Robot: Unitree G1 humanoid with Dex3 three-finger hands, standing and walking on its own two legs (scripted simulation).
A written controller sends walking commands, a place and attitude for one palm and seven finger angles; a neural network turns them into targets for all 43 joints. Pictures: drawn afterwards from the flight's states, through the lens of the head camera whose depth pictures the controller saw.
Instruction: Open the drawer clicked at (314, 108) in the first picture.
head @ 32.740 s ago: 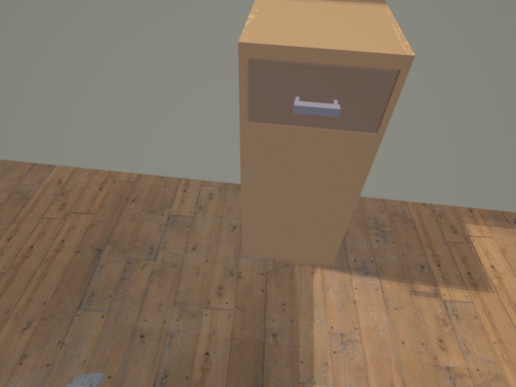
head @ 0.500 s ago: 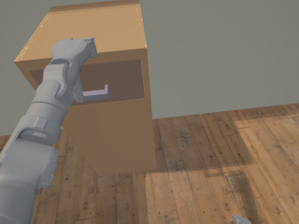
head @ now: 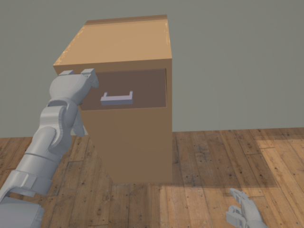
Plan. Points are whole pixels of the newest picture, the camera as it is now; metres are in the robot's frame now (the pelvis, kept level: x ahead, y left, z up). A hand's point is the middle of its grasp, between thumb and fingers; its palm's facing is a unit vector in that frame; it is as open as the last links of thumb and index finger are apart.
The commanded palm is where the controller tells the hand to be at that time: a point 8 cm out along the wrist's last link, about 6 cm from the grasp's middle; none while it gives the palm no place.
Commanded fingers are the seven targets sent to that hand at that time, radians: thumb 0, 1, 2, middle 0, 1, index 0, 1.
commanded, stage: draw the hand back to the body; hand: left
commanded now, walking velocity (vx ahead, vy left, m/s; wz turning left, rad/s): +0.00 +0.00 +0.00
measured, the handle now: (117, 96) +0.55 +0.21 +0.04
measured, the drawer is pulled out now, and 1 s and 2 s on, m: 0.00 0.00 0.00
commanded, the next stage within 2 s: step back with the hand held close in 1.12 s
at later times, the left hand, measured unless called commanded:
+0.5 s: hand (64, 115) +0.27 +0.20 +0.23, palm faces +0.35 -0.90 -0.26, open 12.3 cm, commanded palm +0.21 +0.25 +0.23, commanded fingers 0.00 0.20 0.60 -0.25 -0.75 -0.25 -0.75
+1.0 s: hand (30, 169) +0.15 +0.21 +0.22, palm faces +0.48 -0.80 -0.36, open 8.1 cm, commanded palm +0.11 +0.25 +0.23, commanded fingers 0.00 0.90 0.90 -0.20 -0.30 -0.20 -0.30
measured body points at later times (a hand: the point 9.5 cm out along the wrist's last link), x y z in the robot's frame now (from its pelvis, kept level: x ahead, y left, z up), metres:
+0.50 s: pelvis +0.00 -0.01 +0.00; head -0.01 -0.02 +0.45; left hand +0.24 +0.25 +0.24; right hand +0.17 -0.23 -0.10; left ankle -0.04 +0.10 -0.74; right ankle +0.02 -0.11 -0.74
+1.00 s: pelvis -0.02 -0.03 +0.00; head -0.05 -0.05 +0.45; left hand +0.12 +0.25 +0.24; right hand +0.19 -0.23 -0.07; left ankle -0.04 +0.10 -0.74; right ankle +0.02 -0.11 -0.74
